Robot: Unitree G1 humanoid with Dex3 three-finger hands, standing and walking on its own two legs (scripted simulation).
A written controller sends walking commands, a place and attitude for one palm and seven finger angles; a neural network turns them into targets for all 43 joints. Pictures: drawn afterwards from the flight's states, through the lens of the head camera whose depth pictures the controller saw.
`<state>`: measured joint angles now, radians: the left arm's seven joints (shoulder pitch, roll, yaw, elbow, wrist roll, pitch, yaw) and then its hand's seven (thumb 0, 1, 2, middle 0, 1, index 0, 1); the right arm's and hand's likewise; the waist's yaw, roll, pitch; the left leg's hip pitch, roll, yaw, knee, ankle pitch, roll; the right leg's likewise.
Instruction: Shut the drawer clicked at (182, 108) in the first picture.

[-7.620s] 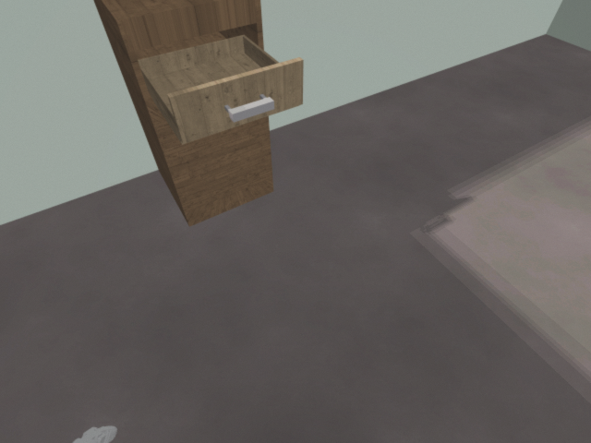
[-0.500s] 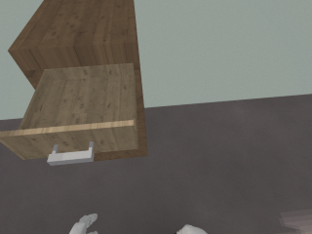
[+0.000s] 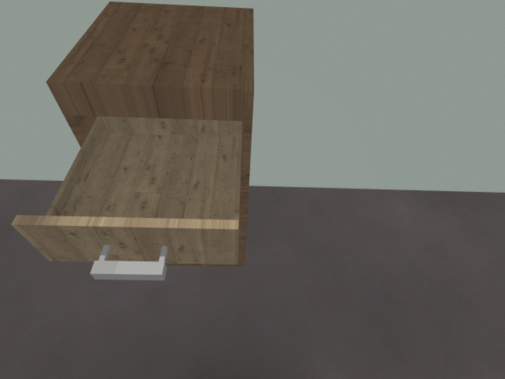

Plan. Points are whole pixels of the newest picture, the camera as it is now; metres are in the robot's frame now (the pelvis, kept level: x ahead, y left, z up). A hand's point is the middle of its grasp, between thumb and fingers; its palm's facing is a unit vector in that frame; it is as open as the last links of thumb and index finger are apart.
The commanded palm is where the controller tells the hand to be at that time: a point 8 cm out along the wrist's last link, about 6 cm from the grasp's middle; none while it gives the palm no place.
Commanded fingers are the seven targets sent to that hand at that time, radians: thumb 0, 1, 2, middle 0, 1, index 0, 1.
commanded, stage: come to a stop and stand still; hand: left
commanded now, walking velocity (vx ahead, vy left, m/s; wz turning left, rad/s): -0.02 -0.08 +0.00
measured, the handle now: (132, 260) +0.30 +0.26 -0.06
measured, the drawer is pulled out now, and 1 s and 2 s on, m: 0.30 0.30 0.30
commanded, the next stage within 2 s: look again from close up in 0.50 s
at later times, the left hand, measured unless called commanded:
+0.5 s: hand out of the picture +0.01 +0.15 -0.17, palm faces +0.02 -0.97 -0.23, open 7.4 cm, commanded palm none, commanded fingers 0.00 0.90 0.90 -0.20 -0.30 -0.20 -0.30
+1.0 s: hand out of the picture -0.01 +0.14 -0.18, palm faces +0.04 -0.98 -0.18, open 7.4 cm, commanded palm none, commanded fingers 0.00 0.90 0.90 -0.20 -0.30 -0.20 -0.30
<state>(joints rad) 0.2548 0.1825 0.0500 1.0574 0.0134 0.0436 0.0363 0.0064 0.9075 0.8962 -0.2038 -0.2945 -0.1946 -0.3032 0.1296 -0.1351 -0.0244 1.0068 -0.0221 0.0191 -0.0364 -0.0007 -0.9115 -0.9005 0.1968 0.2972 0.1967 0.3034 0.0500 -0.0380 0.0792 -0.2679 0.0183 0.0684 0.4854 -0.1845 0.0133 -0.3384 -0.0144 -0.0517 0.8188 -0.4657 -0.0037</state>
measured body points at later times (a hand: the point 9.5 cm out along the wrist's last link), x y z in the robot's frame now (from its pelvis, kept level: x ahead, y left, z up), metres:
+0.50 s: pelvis -0.04 -0.04 -0.01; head -0.05 -0.04 +0.44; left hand +0.01 +0.20 -0.16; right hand -0.05 -0.26 -0.17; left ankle +0.05 +0.12 -0.73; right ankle -0.04 -0.14 -0.74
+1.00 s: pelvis +0.01 -0.03 +0.00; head +0.03 -0.03 +0.45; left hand -0.01 +0.19 -0.16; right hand +0.02 -0.25 -0.16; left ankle +0.05 +0.12 -0.73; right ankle -0.04 -0.14 -0.74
